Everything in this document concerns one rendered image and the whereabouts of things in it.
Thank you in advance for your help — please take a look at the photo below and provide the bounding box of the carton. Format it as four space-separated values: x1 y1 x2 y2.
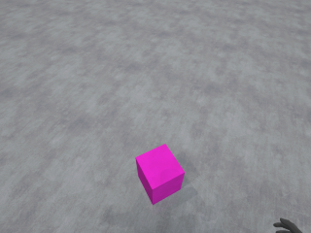
135 144 185 205

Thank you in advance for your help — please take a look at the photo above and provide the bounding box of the robot right hand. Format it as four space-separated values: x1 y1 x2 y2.
273 218 302 233

